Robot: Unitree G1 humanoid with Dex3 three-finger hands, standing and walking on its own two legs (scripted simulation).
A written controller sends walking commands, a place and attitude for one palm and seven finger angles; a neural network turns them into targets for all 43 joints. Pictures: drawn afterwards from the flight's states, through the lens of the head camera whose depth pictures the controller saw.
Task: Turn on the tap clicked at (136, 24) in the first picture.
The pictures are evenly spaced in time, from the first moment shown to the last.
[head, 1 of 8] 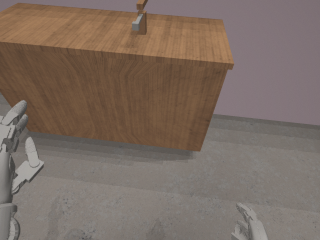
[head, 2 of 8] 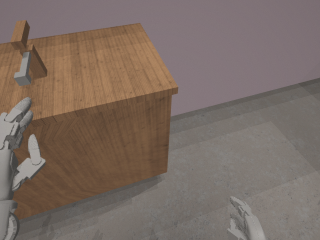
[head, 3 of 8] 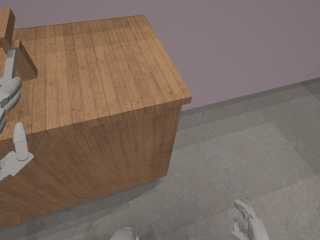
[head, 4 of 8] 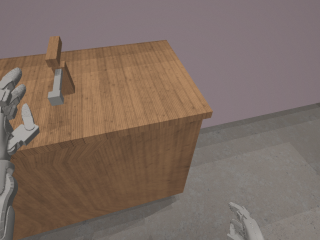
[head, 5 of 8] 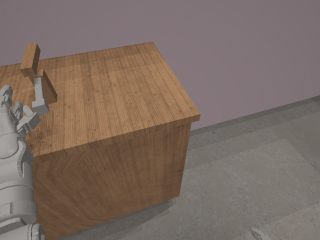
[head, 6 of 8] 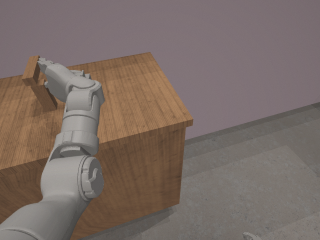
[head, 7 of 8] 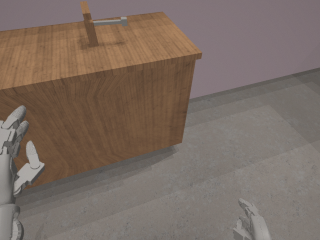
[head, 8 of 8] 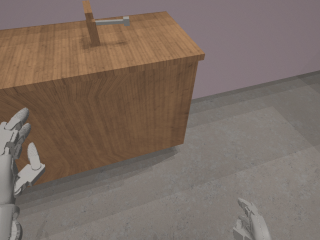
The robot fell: no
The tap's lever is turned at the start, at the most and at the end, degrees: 0 82 81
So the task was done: yes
